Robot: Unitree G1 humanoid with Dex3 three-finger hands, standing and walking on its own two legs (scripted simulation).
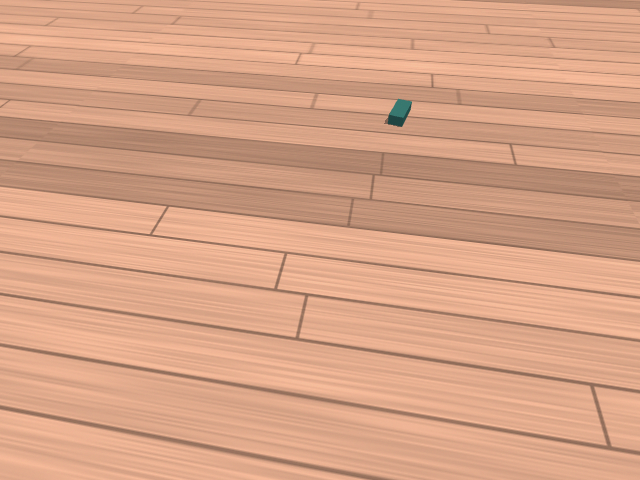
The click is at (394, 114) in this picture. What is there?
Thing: lying carton
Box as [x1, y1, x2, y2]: [388, 99, 411, 126]
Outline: 398,99 389,114 388,123 401,126 410,109 411,101
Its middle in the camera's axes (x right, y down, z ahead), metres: +0.47 -0.73 +2.29
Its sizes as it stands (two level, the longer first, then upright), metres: 0.190 0.084 0.057
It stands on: the floor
